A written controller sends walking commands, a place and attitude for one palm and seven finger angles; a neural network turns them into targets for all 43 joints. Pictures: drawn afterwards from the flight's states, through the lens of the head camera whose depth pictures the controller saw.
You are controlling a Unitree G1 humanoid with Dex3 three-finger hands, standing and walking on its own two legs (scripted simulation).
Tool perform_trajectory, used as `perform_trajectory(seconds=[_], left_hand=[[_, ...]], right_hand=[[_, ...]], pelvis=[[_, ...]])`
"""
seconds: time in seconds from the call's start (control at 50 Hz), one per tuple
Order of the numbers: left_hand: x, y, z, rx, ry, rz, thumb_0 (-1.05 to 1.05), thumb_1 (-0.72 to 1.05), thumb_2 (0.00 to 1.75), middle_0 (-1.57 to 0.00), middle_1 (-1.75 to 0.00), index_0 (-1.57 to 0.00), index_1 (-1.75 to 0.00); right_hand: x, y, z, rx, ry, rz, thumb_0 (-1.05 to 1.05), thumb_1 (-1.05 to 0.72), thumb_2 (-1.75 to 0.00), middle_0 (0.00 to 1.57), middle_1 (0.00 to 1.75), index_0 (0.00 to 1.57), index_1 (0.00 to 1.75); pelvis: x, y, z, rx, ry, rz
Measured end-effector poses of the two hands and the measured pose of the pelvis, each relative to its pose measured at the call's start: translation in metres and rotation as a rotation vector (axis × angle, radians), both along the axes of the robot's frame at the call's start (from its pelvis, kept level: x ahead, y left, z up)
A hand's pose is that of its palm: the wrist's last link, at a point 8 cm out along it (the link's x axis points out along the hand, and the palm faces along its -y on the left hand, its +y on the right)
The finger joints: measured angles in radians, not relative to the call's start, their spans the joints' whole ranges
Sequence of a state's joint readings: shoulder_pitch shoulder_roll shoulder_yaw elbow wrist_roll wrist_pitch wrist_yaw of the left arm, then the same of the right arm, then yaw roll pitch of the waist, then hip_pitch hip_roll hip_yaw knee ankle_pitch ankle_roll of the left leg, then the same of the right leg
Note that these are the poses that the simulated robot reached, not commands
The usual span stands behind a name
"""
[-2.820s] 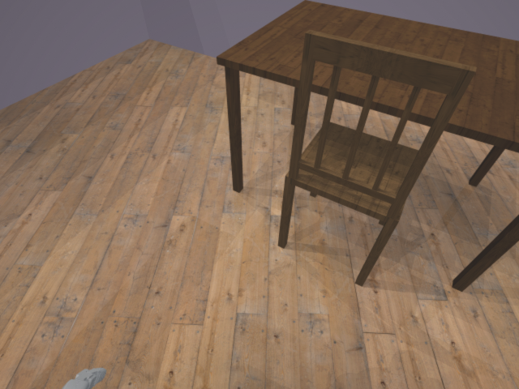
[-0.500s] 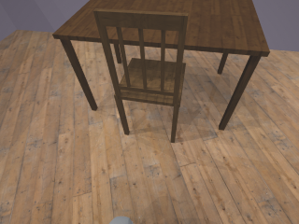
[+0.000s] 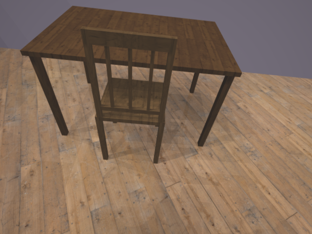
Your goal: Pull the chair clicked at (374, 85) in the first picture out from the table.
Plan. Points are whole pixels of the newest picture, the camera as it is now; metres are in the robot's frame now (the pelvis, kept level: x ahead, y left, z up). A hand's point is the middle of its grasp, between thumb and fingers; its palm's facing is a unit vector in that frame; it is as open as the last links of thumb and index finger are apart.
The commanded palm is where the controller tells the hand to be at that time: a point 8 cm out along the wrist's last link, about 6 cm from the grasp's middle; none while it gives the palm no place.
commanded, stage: take the last steps up to it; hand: left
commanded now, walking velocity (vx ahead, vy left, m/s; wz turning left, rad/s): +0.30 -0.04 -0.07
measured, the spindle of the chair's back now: (130, 81) +0.79 +0.16 -0.07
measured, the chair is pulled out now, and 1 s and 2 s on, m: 0.00 0.00 0.00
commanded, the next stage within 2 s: come to a stop and stand still in 0.82 s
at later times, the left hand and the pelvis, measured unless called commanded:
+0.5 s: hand (119, 213) +0.23 +0.11 -0.17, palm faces +0.09 -0.98 -0.19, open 7.1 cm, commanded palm none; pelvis +0.14 -0.06 -0.01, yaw +1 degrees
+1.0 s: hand (109, 193) +0.29 +0.16 -0.19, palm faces +0.09 -0.99 -0.15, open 7.4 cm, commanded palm none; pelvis +0.30 -0.01 -0.01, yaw +1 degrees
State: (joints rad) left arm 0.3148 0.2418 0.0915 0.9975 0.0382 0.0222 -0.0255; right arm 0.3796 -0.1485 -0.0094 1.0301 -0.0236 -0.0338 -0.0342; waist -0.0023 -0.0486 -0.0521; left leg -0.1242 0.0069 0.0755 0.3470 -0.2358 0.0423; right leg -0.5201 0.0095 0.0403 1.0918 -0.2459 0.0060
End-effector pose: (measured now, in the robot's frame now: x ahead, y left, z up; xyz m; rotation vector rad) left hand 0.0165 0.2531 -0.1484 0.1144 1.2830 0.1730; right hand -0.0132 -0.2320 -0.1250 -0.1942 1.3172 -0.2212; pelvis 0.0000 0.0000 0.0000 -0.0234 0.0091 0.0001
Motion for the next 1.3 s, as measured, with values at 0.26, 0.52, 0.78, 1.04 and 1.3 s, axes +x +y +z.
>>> perform_trajectory(seconds=[0.26, 0.52, 0.78, 1.04, 1.3], left_hand=[[0.12, -0.065, -0.004, -0.044, -0.008, -0.166, 0.0, 0.91, 0.9, -0.2, -0.29, -0.19, -0.3], [0.193, -0.086, 0.011, 0.029, -0.169, -0.011, -0.05, 0.96, 0.9, -0.21, -0.3, -0.2, -0.3], [0.156, -0.059, -0.034, -0.071, 0.211, 0.084, -0.01, 0.92, 0.9, -0.2, -0.3, -0.19, -0.3], [0.29, -0.042, -0.012, -0.034, 0.082, 0.033, 0.0, 0.91, 0.9, -0.2, -0.29, -0.19, -0.3], [0.348, -0.051, -0.004, 0.065, 0.013, -0.015, 0.0, 0.93, 0.9, -0.2, -0.3, -0.2, -0.3]], right_hand=[[-0.076, 0.015, -0.006, 0.108, 0.318, -0.207, 0.0, -0.91, -0.9, 0.2, 0.3, 0.2, 0.3], [0.109, -0.051, -0.026, 0.096, 0.13, -0.063, 0.01, -0.91, -0.9, 0.2, 0.3, 0.2, 0.3], [0.357, -0.024, -0.012, 0.005, -0.227, 0.141, 0.0, -0.92, -0.9, 0.19, 0.3, 0.2, 0.3], [0.342, -0.002, -0.014, 0.029, -0.004, 0.044, 0.0, -0.94, -0.9, 0.2, 0.3, 0.2, 0.3], [0.344, -0.009, -0.047, 0.116, 0.096, -0.035, 0.01, -0.92, -0.9, 0.2, 0.3, 0.2, 0.3]], pelvis=[[0.058, -0.029, -0.007, 0.024, 0.009, -0.051], [0.142, -0.064, -0.007, 0.006, -0.016, 0.026], [0.243, -0.021, -0.027, -0.007, -0.021, 0.019], [0.31, -0.009, -0.006, 0.027, -0.025, 0.015], [0.322, -0.028, -0.018, 0.036, -0.028, 0.025]])
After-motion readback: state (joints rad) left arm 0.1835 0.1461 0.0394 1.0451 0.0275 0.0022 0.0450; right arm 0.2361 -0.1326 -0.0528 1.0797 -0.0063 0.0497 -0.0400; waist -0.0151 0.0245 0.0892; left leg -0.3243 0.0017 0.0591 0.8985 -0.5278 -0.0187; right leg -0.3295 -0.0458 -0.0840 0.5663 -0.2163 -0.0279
